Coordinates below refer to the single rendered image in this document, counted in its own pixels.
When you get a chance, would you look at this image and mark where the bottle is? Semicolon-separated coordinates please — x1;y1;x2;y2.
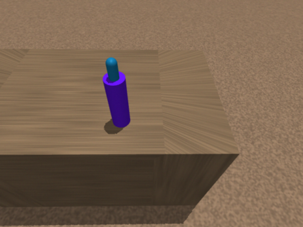
103;57;130;128

